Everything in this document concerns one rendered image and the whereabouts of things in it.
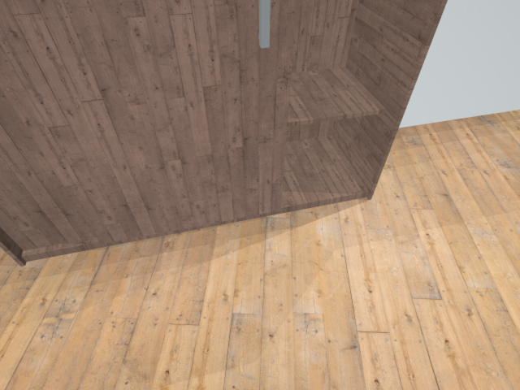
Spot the wardrobe door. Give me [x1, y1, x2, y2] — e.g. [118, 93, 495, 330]
[0, 0, 297, 245]
[0, 88, 96, 250]

